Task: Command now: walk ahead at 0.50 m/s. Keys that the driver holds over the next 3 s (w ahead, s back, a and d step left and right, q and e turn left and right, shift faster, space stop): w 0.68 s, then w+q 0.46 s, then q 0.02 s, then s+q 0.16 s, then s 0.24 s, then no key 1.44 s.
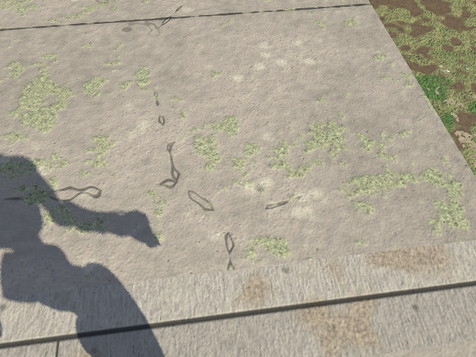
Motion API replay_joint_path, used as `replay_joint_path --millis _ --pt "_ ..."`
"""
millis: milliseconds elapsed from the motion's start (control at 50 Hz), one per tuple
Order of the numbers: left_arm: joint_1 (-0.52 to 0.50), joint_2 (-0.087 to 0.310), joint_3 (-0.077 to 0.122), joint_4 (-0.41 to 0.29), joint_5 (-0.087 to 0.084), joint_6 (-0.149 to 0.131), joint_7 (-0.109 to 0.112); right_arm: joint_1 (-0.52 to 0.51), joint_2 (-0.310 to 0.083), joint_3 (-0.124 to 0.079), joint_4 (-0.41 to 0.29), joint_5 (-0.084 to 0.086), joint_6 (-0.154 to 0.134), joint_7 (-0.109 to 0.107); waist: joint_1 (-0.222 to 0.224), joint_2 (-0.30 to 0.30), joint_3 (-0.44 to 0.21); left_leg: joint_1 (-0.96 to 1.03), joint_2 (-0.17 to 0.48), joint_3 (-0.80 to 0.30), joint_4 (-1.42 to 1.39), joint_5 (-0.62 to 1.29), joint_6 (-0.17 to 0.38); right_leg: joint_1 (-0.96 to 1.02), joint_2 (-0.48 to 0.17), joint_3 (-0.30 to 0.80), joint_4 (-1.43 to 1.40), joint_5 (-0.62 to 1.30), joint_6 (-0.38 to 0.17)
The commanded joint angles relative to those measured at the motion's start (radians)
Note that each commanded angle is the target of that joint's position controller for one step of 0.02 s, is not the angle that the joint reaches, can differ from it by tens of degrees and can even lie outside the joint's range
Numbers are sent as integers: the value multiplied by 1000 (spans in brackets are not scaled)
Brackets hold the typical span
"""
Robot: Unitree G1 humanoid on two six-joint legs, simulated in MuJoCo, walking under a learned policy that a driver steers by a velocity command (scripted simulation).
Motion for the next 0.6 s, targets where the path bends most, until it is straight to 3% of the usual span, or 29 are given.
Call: replay_joint_path --millis 20,40,60,80,100,120,140,180,240,340,440,500,520,540,560,580,600 --pt "-23 151 25 -41 -5 -5 7 374 -166 -60 69 -22 -30 -28 -206 -31 -175 492 19 -54 -72 -34 82 -204 -203 27 489 823 -85" --pt "69 49 0 -76 -40 -7 -3 496 -289 -92 81 -42 -32 -36 -192 180 -329 812 332 -504 -117 -143 197 -549 -58 -34 884 315 -35" --pt "64 109 20 -60 -20 -6 -3 458 -274 -91 84 -2 -18 -26 -177 174 -353 801 397 -781 -266 -149 242 -699 25 89 1046 -139 -42" --pt "-26 136 32 -80 -8 -2 -2 339 -227 -80 71 18 -14 -24 -129 83 -173 652 352 -613 -274 -213 210 -765 -51 130 1077 -59 -53" --pt "-82 121 28 -93 -7 -8 -9 261 -154 -61 58 18 -18 -20 -109 28 -78 510 310 -493 -313 -174 184 -754 -91 124 1022 23 -55" --pt "-96 98 26 -92 -7 -3 -12 229 -115 -49 63 15 -24 -19 -79 26 -26 417 257 -395 -350 -117 145 -713 -125 115 955 67 -53" --pt "-84 86 24 -88 9 10 -16 221 -91 -41 76 19 -30 -21 -51 49 -3 346 216 -323 -373 -57 117 -662 -144 111 907 88 -42" --pt "-70 61 20 -77 18 31 -28 259 -89 -39 101 18 -47 -22 -35 52 -15 313 190 -256 -393 56 118 -620 -144 89 883 118 -24" --pt "-171 60 20 -110 16 42 -36 318 -117 -46 135 23 -59 -22 -39 38 17 336 176 -199 -435 99 130 -717 -170 64 800 206 3" --pt "-376 45 8 -175 7 39 -40 396 -107 -39 170 23 -56 -23 -85 37 53 398 141 -130 -443 199 113 -769 -164 20 538 358 30" --pt "-498 50 2 -218 3 32 -36 473 -115 -38 209 13 -51 -34 -121 47 65 532 177 -116 -400 316 113 -753 -127 -6 378 367 2" --pt "-481 68 10 -225 4 21 -31 456 -130 -43 220 6 -45 -45 -93 52 57 603 206 -109 -320 482 99 -690 -98 -11 319 267 -40" --pt "-426 78 17 -210 4 16 -26 438 -138 -45 220 4 -44 -47 -64 58 29 605 204 -96 -248 618 86 -603 -70 -22 297 225 -58" --pt "-308 91 27 -171 7 9 -19 422 -143 -46 220 4 -40 -46 -13 50 -31 593 184 -77 -110 714 72 -462 -35 -38 252 221 -80" --pt "-130 123 43 -111 19 -2 -9 413 -132 -41 215 9 -38 -44 55 15 -129 492 139 -41 96 639 51 -225 -51 -15 216 252 -112" --pt "34 220 68 -86 46 -9 5 438 -72 -23 174 33 -41 -37 88 -118 -270 222 63 9 429 272 16 73 -308 296 195 154 -187" --pt "47 275 84 -76 32 3 -2 527 -32 -22 177 48 -40 -31 42 -279 -356 -53 -114 -31 711 -441 -3 217 -501 722 62 154 -302"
